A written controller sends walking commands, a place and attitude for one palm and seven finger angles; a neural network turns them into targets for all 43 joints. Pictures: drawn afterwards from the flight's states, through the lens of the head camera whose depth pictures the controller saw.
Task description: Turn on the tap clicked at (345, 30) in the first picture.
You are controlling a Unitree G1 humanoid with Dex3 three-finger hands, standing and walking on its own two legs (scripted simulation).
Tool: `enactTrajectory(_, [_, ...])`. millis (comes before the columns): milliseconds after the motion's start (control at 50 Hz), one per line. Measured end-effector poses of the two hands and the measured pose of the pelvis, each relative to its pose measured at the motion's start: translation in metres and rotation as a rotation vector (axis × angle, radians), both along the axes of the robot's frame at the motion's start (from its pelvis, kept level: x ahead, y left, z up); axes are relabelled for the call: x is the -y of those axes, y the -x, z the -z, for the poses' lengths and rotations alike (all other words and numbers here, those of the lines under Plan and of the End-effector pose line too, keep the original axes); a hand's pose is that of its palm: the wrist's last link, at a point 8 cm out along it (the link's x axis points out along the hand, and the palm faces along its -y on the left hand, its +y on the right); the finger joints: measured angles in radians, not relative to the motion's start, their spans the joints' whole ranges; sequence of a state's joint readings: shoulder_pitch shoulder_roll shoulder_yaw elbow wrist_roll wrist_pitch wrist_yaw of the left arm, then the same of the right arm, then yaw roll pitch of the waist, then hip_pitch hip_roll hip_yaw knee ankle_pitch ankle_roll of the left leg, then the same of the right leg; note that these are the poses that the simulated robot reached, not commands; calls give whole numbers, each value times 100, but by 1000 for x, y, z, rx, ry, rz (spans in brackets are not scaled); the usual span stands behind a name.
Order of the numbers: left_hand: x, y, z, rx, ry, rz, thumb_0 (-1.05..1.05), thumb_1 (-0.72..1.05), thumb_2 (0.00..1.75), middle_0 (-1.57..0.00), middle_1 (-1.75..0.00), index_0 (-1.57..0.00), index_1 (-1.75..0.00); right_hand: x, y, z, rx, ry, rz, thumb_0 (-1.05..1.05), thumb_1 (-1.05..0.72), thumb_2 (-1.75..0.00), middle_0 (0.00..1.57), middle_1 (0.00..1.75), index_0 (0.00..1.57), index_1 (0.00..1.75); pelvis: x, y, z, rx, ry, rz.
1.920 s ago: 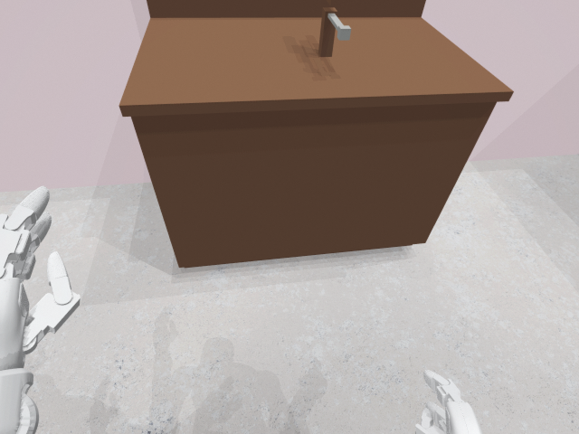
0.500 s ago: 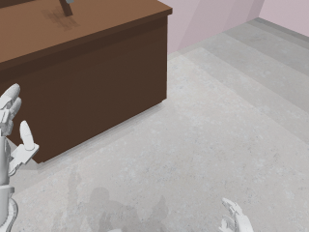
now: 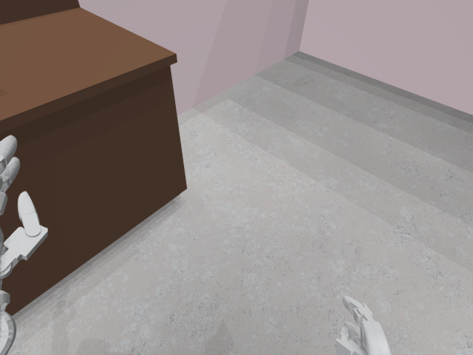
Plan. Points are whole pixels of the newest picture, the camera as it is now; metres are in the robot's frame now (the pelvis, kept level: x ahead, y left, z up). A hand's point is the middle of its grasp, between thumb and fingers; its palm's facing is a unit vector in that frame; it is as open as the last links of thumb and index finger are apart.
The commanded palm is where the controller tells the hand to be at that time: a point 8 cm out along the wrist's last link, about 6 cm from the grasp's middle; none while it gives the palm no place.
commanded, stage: walk to a spot facing it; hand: left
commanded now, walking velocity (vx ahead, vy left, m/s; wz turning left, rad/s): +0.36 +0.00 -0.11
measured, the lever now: out of the picture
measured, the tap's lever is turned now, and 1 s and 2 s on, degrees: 0 0 0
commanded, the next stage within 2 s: turn to face it in 0.32 s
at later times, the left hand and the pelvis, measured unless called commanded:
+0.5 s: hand (146, 151) +0.37 +0.16 +0.18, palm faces +0.37 -0.80 -0.46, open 7.4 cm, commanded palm +0.29 +0.21 +0.19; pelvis +0.15 -0.07 +0.01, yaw +3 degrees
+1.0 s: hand (131, 140) +0.36 +0.17 +0.21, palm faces +0.61 -0.63 -0.47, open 7.4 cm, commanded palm +0.31 +0.20 +0.19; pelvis +0.23 -0.11 +0.00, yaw +15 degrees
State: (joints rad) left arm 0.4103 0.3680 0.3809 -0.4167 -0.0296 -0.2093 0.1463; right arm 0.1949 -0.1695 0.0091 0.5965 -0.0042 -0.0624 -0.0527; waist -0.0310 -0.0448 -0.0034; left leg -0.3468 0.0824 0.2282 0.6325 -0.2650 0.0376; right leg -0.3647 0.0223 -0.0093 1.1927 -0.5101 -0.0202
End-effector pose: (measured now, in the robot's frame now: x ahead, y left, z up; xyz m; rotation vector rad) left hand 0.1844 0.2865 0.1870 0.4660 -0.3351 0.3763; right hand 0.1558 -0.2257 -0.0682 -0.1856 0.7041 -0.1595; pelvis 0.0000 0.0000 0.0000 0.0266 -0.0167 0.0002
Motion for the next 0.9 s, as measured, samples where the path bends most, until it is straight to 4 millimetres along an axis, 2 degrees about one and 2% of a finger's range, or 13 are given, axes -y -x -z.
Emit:
enactTrajectory(100, [27,-21,-28,34,-52,65,1,89,90,-21,-30,-21,-30,-17,-21,-2,-9,-64,-43,1,-91,-89,20,30,20,30,9,-23,-11,-4,27,15])
enactTrajectory(180, [38,-36,-42,14,-128,31,1,89,90,-21,-30,-21,-30,-11,-36,7,-52,-104,-43,1,-91,-89,20,30,20,30,23,-50,-15,-14,42,15])
enactTrajectory(240, [44,-55,-34,-29,-142,-35,1,89,90,-21,-30,-21,-30,6,-50,23,-89,-120,-36,1,-90,-89,20,30,20,30,39,-72,-10,-16,38,10])
enactTrajectory(300, [56,-78,-15,-56,-112,-80,1,89,90,-21,-30,-21,-30,32,-70,44,-129,-106,-40,1,-90,-89,20,30,20,30,55,-91,3,-13,33,-8])
enactTrajectory(340, [66,-94,-1,-82,-44,-84,1,89,90,-21,-30,-21,-30,50,-83,48,-168,-72,-44,1,-91,-89,20,30,20,30,60,-102,3,-8,27,-18])
enactTrajectory(420, [85,-121,6,-126,-1,-35,1,89,90,-21,-30,-21,-30,83,-111,33,-188,-5,-19,1,-91,-89,20,30,20,30,68,-125,-6,-12,16,-38])
enactTrajectory(480, [92,-137,-8,-102,-52,10,1,89,90,-21,-30,-21,-30,98,-134,15,-176,46,-4,1,-91,-89,20,30,20,30,73,-143,-12,-21,6,-52])
enactTrajectory(540, [90,-149,-28,-39,-121,29,1,88,90,-22,-30,-22,-30,104,-160,0,-154,87,-7,1,-91,-89,20,30,19,30,74,-161,-14,-28,-1,-66])
enactTrajectory(600, [79,-158,-39,27,-165,12,1,88,90,-22,-30,-22,-30,100,-189,-6,-126,115,-23,1,-91,-89,19,30,19,30,69,-181,-10,-32,-3,-81])
enactTrajectory(640, [68,-164,-36,57,-170,-8,1,88,90,-22,-30,-22,-30,93,-209,-3,-89,121,-23,1,-91,-89,19,30,19,30,61,-196,-1,-23,4,-79])
enactTrajectory(740, [46,-180,-21,34,-121,-72,1,89,90,-21,-30,-21,-30,53,-245,0,-42,25,-78,1,-91,-89,19,30,19,30,62,-211,1,7,23,-129])
enactTrajectory(820, [52,-172,-22,8,-72,-99,1,89,90,-21,-30,-21,-30,23,-260,-4,-38,-45,-190,1,-91,-89,20,30,19,30,72,-217,-6,5,54,-173])
enactTrajectory(900, [72,-149,-34,3,-81,-135,1,89,90,-21,-30,-21,-30,10,-272,-2,-28,-86,-286,1,-91,-89,20,30,20,30,85,-224,-9,-4,67,-216])
